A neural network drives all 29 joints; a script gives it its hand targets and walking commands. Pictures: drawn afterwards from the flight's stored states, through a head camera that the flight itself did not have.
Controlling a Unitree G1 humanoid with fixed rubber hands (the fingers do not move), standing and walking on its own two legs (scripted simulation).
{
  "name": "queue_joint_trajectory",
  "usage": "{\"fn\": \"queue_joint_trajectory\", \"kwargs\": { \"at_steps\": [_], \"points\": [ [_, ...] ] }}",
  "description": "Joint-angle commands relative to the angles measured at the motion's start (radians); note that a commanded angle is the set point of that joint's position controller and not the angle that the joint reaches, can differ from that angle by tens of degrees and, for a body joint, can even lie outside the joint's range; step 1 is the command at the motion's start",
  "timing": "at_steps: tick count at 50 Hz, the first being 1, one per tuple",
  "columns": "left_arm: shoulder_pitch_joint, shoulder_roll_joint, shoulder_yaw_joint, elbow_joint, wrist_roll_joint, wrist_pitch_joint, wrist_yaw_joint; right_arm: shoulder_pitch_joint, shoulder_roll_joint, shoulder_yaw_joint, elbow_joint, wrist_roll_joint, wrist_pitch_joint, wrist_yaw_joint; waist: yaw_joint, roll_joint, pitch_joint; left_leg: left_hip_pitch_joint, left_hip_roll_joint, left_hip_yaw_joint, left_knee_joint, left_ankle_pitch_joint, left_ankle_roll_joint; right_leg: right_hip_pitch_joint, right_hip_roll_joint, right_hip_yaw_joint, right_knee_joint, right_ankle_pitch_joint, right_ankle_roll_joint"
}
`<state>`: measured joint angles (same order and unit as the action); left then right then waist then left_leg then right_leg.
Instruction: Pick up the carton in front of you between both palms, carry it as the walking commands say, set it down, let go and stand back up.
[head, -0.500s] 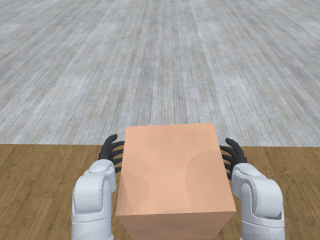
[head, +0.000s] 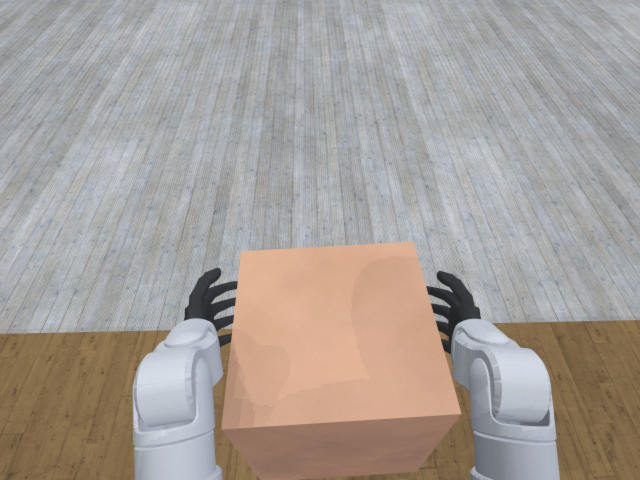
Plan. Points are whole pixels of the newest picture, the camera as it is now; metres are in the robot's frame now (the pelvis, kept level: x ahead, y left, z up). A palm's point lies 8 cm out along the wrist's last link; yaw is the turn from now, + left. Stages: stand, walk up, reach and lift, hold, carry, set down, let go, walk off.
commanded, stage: carry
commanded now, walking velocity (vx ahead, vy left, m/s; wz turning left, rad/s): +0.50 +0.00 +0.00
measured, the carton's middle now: (333, 368) +0.26 +0.00 -0.02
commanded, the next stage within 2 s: none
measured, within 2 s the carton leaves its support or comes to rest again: neither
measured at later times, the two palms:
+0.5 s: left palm (239, 118) +0.64 +0.14 +0.09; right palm (412, 115) +0.66 -0.16 +0.08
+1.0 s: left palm (246, 63) +0.81 +0.14 +0.10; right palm (401, 67) +0.80 -0.16 +0.10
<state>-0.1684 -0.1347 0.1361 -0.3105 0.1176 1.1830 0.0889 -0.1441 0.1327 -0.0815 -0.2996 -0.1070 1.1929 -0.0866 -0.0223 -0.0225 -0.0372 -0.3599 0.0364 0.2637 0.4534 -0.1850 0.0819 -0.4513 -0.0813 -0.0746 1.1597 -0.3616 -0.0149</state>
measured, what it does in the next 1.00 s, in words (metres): walks ahead: right foot, then left foot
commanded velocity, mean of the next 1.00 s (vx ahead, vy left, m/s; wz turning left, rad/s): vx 0.11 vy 0.00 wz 0.00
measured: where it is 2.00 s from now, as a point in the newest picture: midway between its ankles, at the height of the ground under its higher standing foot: (323, 411)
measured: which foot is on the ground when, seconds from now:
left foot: down 0.00-0.34, up 0.36-0.66, down 0.68-1.00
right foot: up 0.00-0.30, down 0.32-1.00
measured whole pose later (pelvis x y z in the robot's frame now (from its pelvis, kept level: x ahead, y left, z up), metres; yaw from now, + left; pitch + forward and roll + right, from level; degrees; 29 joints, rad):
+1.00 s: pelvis +0.44 -0.02 +0.00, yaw +1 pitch +6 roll +0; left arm -0.67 -0.03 0.24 -0.01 0.08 1.18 0.12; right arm -0.63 0.05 -0.22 -0.04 -0.07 1.21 -0.12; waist -0.01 -0.01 0.04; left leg -0.40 0.01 0.10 0.60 -0.26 0.06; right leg -0.30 0.00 -0.15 0.60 -0.34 -0.05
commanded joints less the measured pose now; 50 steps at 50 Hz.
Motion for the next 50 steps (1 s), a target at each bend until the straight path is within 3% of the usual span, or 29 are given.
{"fn": "queue_joint_trajectory", "kwargs": {
  "at_steps": [1, 6, 8, 12, 13, 15, 16, 17, 18, 19, 20, 21, 22, 24, 27, 29, 31, 33, 34, 35, 36, 37, 38, 40, 43, 45, 47, 50],
  "points": [
    [-0.396, -0.982, -0.773, -0.052, -0.403, -0.02, -0.268, -0.495, 0.99, 0.731, -0.143, 0.422, -0.046, 0.254, 0.005, 0.11, -0.365, 0.445, 0.285, -0.351, -0.221, 0.173, 0.064, -0.182, -0.036, 0.027, -0.085, 0.063, -0.011],
    [-0.362, -0.947, -0.779, -0.053, -0.37, -0.044, -0.244, -0.475, 0.924, 0.75, -0.155, 0.437, -0.055, 0.271, 0.003, 0.149, -0.267, 0.448, 0.231, -0.215, -0.242, 0.241, 0.063, -0.223, -0.015, -0.057, -0.378, 0.193, 0.007],
    [-0.401, -0.91, -0.784, -0.064, -0.379, -0.04, -0.237, -0.494, 0.877, 0.745, -0.154, 0.437, -0.053, 0.266, -0.011, 0.16, -0.226, 0.44, 0.201, -0.171, -0.203, 0.297, 0.066, -0.22, 0.009, -0.09, -0.455, 0.236, -0.005],
    [-0.561, -0.787, -0.768, -0.068, -0.407, -0.013, -0.225, -0.62, 0.757, 0.717, -0.132, 0.424, -0.034, 0.235, -0.024, 0.176, -0.161, 0.405, 0.198, -0.142, -0.175, 0.316, 0.051, -0.145, 0.03, -0.117, -0.558, 0.306, -0.042],
    [-0.599, -0.751, -0.754, -0.048, -0.408, -0.004, -0.221, -0.662, 0.727, 0.709, -0.114, 0.421, -0.027, 0.225, -0.018, 0.177, -0.155, 0.401, 0.193, -0.122, -0.123, 0.403, 0.037, -0.104, 0.041, -0.124, -0.573, 0.306, -0.054],
    [-0.637, -0.698, -0.706, 0.03, -0.406, 0.013, -0.212, -0.75, 0.679, 0.685, -0.061, 0.416, -0.006, 0.204, 0.04, 0.135, -0.231, 0.349, 0.132, -0.035, 0.143, 0.599, -0.023, 0.157, 0.12, -0.189, -0.657, 0.345, -0.062],
    [-0.679, -0.675, -0.68, 0.064, -0.406, 0.019, -0.21, -0.798, 0.659, 0.664, -0.025, 0.411, 0.001, 0.195, 0.078, 0.069, -0.301, 0.238, 0.083, -0.034, 0.333, 0.463, -0.052, 0.365, 0.089, -0.155, -0.669, 0.384, -0.06],
    [-0.71, -0.646, -0.648, 0.104, -0.409, 0.031, -0.207, -0.826, 0.645, 0.646, 0.017, 0.403, 0.009, 0.186, 0.083, -0.103, -0.36, 0.08, 0.031, -0.054, 0.562, 0.066, -0.084, 0.509, -0.149, 0.142, -0.667, 0.579, -0.066],
    [-0.755, -0.62, -0.63, 0.141, -0.414, 0.033, -0.206, -0.867, 0.681, 0.637, 0.039, 0.426, 0.022, 0.176, 0.098, -0.338, -0.467, -0.174, -0.12, -0.133, 0.859, -0.354, -0.106, 0.708, -0.331, 0.516, -0.763, 0.649, -0.242],
    [-0.792, -0.666, -0.63, 0.165, -0.45, 0.037, -0.207, -0.915, 0.69, 0.614, 0.072, 0.43, 0.025, 0.167, 0.07, -0.27, -0.492, -0.228, -0.078, -0.259, 0.969, -0.367, -0.073, 0.689, -0.331, 0.502, -0.772, 0.657, -0.265],
    [-0.85, -0.714, -0.633, 0.174, -0.478, 0.033, -0.212, -0.973, 0.735, 0.603, 0.082, 0.442, 0.023, 0.163, 0.072, -0.204, -0.474, -0.254, -0.047, -0.28, 0.976, -0.333, -0.049, 0.635, -0.287, 0.412, -0.747, 0.717, -0.255],
    [-0.918, -0.773, -0.639, 0.174, -0.502, 0.027, -0.218, -1.022, 0.78, 0.598, 0.098, 0.45, 0.018, 0.163, 0.065, -0.081, -0.458, -0.257, -0.014, -0.286, 0.936, -0.299, -0.041, 0.581, -0.265, 0.33, -0.721, 0.752, -0.228],
    [-0.988, -0.826, -0.644, 0.167, -0.522, 0.022, -0.224, -1.063, 0.82, 0.597, 0.112, 0.457, 0.012, 0.162, 0.058, -0.04, -0.45, -0.253, 0.01, -0.291, 0.856, -0.254, -0.04, 0.536, -0.243, 0.266, -0.724, 0.747, -0.211],
    [-1.09, -0.896, -0.647, 0.172, -0.544, 0.012, -0.23, -1.142, 0.88, 0.601, 0.129, 0.467, -0.002, 0.158, 0.049, -0.058, -0.467, -0.196, 0.012, -0.269, 0.712, -0.22, -0.045, 0.5, -0.217, 0.18, -0.733, 0.782, -0.19],
    [-1.133, -0.929, -0.624, 0.203, -0.538, 0.006, -0.229, -1.176, 0.92, 0.583, 0.162, 0.459, -0.015, 0.148, 0.05, -0.073, -0.486, -0.137, -0.009, -0.23, 0.465, -0.224, -0.053, 0.492, -0.179, 0.076, -0.692, 0.911, -0.194],
    [-1.129, -0.93, -0.609, 0.225, -0.523, 0.009, -0.228, -1.175, 0.928, 0.572, 0.181, 0.449, -0.018, 0.144, 0.055, -0.098, -0.49, -0.096, -0.041, -0.191, 0.326, -0.151, -0.059, 0.496, -0.162, 0.028, -0.647, 1.026, -0.191],
    [-1.109, -0.929, -0.599, 0.241, -0.505, 0.013, -0.227, -1.177, 0.932, 0.565, 0.19, 0.44, -0.015, 0.146, 0.061, -0.119, -0.5, -0.063, -0.059, -0.169, 0.215, -0.065, -0.063, 0.519, -0.148, 0.006, -0.605, 1.061, -0.187],
    [-1.099, -0.933, -0.596, 0.254, -0.488, 0.018, -0.227, -1.168, 0.943, 0.561, 0.201, 0.431, -0.009, 0.156, 0.038, -0.1, -0.499, 0.055, -0.054, -0.15, 0.004, 0.159, -0.056, 0.478, -0.111, -0.033, -0.535, 0.964, -0.148],
    [-1.092, -0.937, -0.592, 0.269, -0.477, 0.02, -0.228, -1.159, 0.949, 0.558, 0.212, 0.429, -0.005, 0.164, 0.024, -0.088, -0.49, 0.132, -0.001, -0.197, -0.033, 0.271, -0.038, 0.415, -0.096, -0.013, -0.529, 0.824, -0.113],
    [-1.083, -0.939, -0.595, 0.283, -0.465, 0.021, -0.228, -1.165, 0.945, 0.551, 0.222, 0.432, -0.002, 0.174, 0.026, 0.006, -0.522, 0.277, 0.126, -0.321, 0.064, 0.683, 0.008, 0.296, -0.068, -0.011, -0.489, 0.6, -0.081],
    [-1.095, -0.953, -0.596, 0.284, -0.464, 0.026, -0.229, -1.158, 0.938, 0.551, 0.237, 0.418, -0.005, 0.181, 0.03, 0.105, -0.566, 0.372, 0.193, -0.375, 0.155, 0.903, 0.082, 0.23, -0.008, 0.014, -0.499, 0.389, -0.048],
    [-1.118, -0.962, -0.605, 0.269, -0.466, 0.025, -0.229, -1.154, 0.953, 0.549, 0.241, 0.424, -0.01, 0.188, 0.015, 0.175, -0.555, 0.374, 0.204, -0.389, 0.141, 0.921, 0.099, 0.209, 0.011, 0.016, -0.53, 0.245, -0.04],
    [-1.152, -0.974, -0.617, 0.258, -0.474, 0.021, -0.229, -1.173, 0.959, 0.552, 0.227, 0.433, -0.014, 0.192, 0.013, 0.175, -0.541, 0.363, 0.19, -0.377, 0.137, 0.908, 0.094, 0.223, 0.012, 0.019, -0.544, 0.259, -0.037],
    [-1.189, -0.989, -0.633, 0.236, -0.494, 0.013, -0.225, -1.215, 0.965, 0.57, 0.188, 0.451, -0.021, 0.191, 0.018, 0.127, -0.528, 0.303, 0.152, -0.328, 0.16, 0.836, 0.071, 0.296, -0.001, 0.019, -0.567, 0.392, -0.039],
    [-1.165, -0.975, -0.631, 0.23, -0.498, 0.012, -0.212, -1.233, 0.948, 0.582, 0.144, 0.462, -0.021, 0.177, 0.02, 0.03, -0.555, 0.216, 0.1, -0.278, 0.184, 0.633, 0.045, 0.415, -0.038, 0.034, -0.535, 0.722, -0.056],
    [-1.113, -0.963, -0.621, 0.25, -0.483, 0.017, -0.208, -1.204, 0.936, 0.579, 0.15, 0.454, -0.014, 0.173, 0.022, 0.007, -0.562, 0.199, 0.082, -0.267, 0.185, 0.594, 0.035, 0.439, -0.047, 0.037, -0.52, 0.819, -0.063],
    [-1.096, -0.956, -0.616, 0.256, -0.47, 0.018, -0.207, -1.197, 0.935, 0.582, 0.154, 0.456, -0.01, 0.177, 0.021, 0.018, -0.551, 0.221, 0.084, -0.269, 0.174, 0.654, 0.035, 0.414, -0.034, 0.027, -0.52, 0.776, -0.056],
    [-1.106, -0.955, -0.618, 0.254, -0.462, 0.017, -0.207, -1.21, 0.941, 0.592, 0.158, 0.469, -0.009, 0.186, 0.015, 0.061, -0.526, 0.279, 0.103, -0.286, 0.157, 0.786, 0.048, 0.356, 0.004, 0.009, -0.568, 0.595, -0.037]
  ]
}}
